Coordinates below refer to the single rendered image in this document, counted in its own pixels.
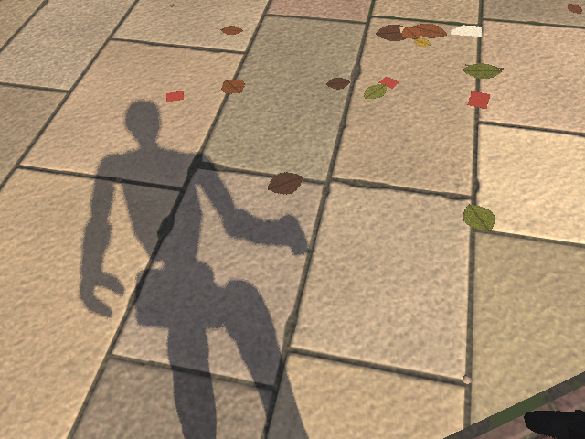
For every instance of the robot right hand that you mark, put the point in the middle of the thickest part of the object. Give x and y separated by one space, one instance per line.
562 425

